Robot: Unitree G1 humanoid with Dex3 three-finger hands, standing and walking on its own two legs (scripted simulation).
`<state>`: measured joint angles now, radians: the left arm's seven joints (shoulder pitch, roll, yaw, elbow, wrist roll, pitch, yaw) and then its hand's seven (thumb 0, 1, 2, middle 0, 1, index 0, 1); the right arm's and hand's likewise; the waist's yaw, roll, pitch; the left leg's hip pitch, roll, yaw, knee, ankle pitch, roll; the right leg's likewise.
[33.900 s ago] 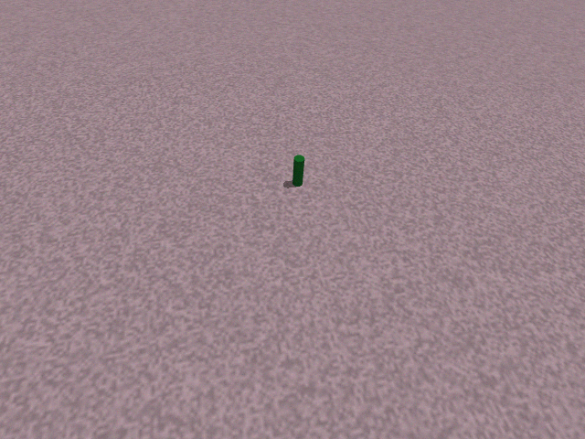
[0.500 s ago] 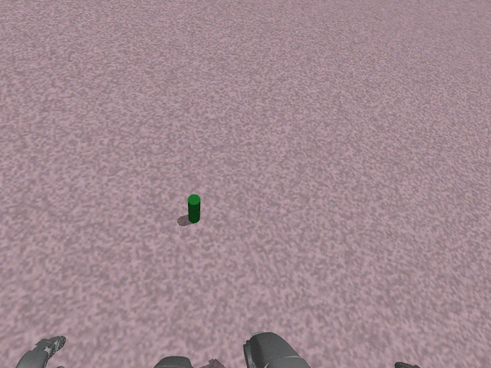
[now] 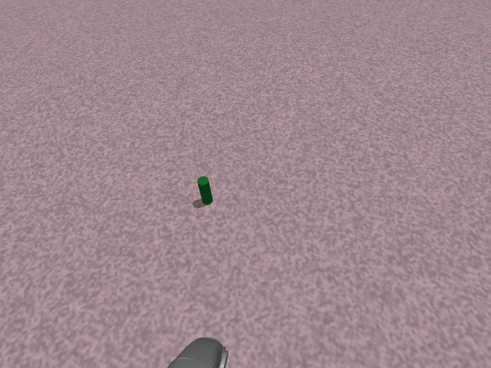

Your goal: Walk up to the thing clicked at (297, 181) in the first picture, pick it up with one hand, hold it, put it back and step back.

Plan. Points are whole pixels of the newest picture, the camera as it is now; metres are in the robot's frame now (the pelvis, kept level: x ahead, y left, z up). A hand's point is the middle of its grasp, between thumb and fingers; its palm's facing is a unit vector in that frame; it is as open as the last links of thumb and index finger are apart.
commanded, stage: step back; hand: left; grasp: from the side
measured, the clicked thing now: (205, 191) +0.91 +0.26 -0.69
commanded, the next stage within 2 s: stand in 1.40 s
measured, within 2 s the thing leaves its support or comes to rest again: neither
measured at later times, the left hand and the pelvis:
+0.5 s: hand out of the picture -0.11 +0.20 -0.16, palm faces +0.06 -0.92 -0.38, open 7.3 cm; pelvis -0.15 -0.07 -0.02, yaw +3 degrees
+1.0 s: hand out of the picture -0.11 +0.25 -0.14, palm faces +0.05 -0.90 -0.43, open 7.4 cm; pelvis -0.14 -0.04 -0.01, yaw +5 degrees
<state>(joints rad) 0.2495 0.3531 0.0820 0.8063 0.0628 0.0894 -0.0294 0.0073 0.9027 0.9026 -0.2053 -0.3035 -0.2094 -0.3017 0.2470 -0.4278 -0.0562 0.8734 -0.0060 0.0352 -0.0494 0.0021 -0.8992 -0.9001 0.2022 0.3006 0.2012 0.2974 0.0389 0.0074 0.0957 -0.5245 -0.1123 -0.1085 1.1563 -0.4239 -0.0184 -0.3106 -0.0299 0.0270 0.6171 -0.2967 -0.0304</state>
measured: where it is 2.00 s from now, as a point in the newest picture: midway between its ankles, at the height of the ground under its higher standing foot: outside the picture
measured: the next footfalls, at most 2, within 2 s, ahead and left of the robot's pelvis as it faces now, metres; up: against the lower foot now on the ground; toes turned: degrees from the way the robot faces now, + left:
left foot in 0.16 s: -0.03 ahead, +0.10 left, +0.00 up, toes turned +5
right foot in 0.46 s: -0.13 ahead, -0.21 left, +0.00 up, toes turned +5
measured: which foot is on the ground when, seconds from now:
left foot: up 0.00-0.14, down 0.16-0.48, up 0.50-0.76, down 0.78-1.00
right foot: down 0.00-0.18, up 0.20-0.44, down 0.46-0.82, up 0.84-1.00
